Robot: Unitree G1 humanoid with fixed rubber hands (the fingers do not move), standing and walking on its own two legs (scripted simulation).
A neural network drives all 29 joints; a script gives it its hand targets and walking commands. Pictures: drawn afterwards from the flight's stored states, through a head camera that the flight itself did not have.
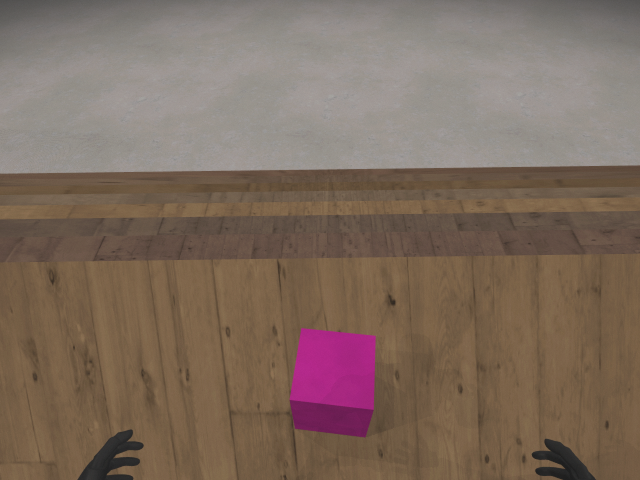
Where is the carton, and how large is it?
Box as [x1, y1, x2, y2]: [290, 328, 375, 436]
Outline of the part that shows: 301,328 290,394 290,404 295,428 365,436 373,410 375,336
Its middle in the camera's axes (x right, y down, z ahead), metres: +0.04 +0.42 +1.13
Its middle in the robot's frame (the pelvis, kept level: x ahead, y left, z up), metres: +0.47 -0.01 -0.65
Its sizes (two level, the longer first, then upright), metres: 0.210 0.200 0.250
